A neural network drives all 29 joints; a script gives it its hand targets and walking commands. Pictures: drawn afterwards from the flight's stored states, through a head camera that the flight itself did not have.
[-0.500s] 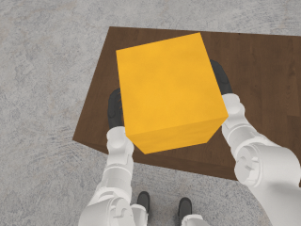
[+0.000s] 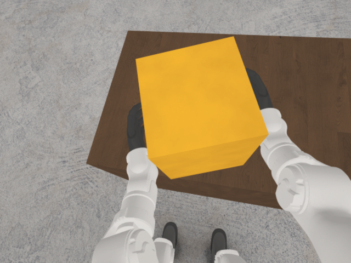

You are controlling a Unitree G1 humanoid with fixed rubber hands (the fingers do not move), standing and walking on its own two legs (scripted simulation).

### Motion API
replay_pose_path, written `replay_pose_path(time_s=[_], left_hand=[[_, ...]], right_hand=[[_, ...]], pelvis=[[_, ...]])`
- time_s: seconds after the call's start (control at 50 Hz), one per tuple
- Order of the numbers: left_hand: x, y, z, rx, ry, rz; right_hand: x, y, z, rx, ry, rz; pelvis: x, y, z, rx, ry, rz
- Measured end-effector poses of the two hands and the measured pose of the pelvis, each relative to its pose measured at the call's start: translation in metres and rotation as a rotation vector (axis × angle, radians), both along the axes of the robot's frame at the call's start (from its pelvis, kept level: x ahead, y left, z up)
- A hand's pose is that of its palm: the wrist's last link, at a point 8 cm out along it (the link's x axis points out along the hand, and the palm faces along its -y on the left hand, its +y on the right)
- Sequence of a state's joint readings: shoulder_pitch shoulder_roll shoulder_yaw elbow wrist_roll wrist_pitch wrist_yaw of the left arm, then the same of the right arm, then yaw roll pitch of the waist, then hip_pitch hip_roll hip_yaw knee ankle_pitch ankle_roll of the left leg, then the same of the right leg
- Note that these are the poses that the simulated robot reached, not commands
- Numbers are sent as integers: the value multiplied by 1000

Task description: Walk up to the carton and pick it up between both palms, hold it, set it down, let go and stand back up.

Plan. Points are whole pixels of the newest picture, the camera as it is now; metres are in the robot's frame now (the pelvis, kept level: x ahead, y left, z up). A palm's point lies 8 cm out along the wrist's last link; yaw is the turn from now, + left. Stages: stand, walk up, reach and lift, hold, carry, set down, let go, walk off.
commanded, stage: reach and lift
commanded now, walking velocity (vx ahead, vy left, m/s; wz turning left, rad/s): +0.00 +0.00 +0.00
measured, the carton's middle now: (197, 119) +0.42 +0.05 -0.04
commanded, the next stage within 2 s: none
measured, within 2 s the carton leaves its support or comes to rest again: leaves its support in 0.92 s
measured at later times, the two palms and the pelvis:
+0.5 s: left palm (138, 143) +0.35 +0.17 -0.04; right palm (260, 101) +0.47 -0.09 -0.02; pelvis +0.01 +0.00 +0.00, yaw +2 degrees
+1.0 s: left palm (133, 169) +0.29 +0.16 -0.02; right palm (265, 127) +0.41 -0.10 -0.01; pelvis -0.01 -0.02 +0.00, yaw +5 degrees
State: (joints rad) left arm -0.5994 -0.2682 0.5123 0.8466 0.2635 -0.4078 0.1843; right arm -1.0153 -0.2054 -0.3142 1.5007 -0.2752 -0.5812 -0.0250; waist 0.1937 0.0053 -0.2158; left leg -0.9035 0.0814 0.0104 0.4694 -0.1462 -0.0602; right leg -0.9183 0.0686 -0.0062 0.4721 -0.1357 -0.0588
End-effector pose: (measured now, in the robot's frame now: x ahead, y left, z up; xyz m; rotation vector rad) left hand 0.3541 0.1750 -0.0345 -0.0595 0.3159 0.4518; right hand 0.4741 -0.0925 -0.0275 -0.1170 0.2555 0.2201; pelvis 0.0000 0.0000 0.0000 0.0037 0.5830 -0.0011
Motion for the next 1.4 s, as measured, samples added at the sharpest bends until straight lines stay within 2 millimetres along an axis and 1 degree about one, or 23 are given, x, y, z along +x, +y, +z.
replay_pose_path(time_s=[0.2, 0.4, 0.66, 0.74, 0.82, 0.92, 0.98, 1.06, 1.1, 1.14, 1.2, 1.3, 1.34, 1.4], left_hand=[[0, 0, -1, -14, -5, 4], [-1, 0, -2, -37, -8, 12], [-11, -4, -2, -75, 2, 41], [-18, -6, 0, -75, 13, 42], [-29, -7, 2, -68, 29, 34], [-49, -9, 7, -59, 61, 20], [-63, -10, 13, -62, 75, 13], [-78, -13, 29, -78, 64, 13], [-81, -15, 41, -85, 45, 11], [-81, -16, 57, -89, 20, 5], [-75, -16, 83, -81, -12, -15], [-52, -12, 124, -47, -24, -93], [-44, -9, 137, -59, -22, -116], [-38, -5, 151, -97, -30, -126]], right_hand=[[0, 0, 1, -21, -8, 6], [0, 0, 2, -46, -15, 17], [-3, 0, 5, -92, -27, 50], [-10, -1, 6, -91, -19, 48], [-22, -3, 7, -85, -7, 39], [-46, -6, 8, -74, 25, 18], [-61, -8, 12, -58, 45, 5], [-78, -12, 29, -35, 49, -11], [-83, -15, 43, -26, 36, -19], [-86, -17, 62, -23, 14, -27], [-83, -18, 96, -23, -20, -46], [-74, -16, 157, -27, -32, -111], [-71, -14, 176, -34, -23, -136], [-69, -10, 194, -37, -14, -160]], pelvis=[[0, 2, -1, -5, 16, 9], [5, 3, -2, -10, 30, 25], [8, -2, -5, -13, 34, 54], [7, -6, -5, -9, 21, 60], [4, -11, -5, -4, 0, 66], [0, -16, -4, 3, -40, 73], [-4, -19, -3, 6, -73, 78], [-12, -22, -2, 8, -132, 81], [-16, -23, -2, 9, -168, 82], [-21, -24, -1, 11, -208, 81], [-29, -25, 1, 17, -270, 76], [-41, -28, 7, 36, -386, 87], [-44, -28, 10, 41, -427, 94], [-42, -26, 13, 41, -468, 99]])
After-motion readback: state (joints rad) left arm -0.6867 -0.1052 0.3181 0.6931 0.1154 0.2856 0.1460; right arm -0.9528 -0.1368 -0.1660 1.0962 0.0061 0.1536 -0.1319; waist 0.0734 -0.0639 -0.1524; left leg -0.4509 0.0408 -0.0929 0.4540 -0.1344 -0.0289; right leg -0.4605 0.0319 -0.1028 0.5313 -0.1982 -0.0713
